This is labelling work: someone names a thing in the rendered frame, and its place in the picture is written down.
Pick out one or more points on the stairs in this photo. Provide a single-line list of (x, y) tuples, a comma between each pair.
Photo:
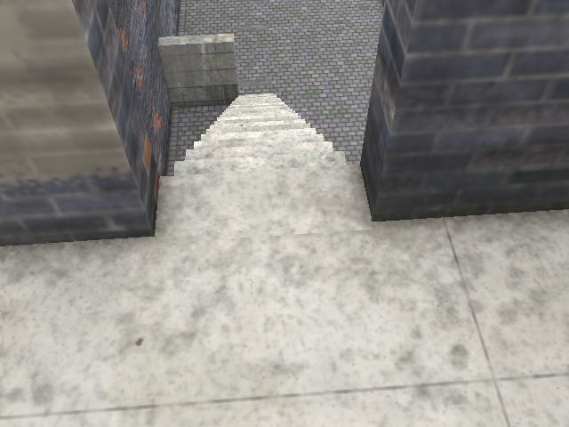
[(258, 132)]

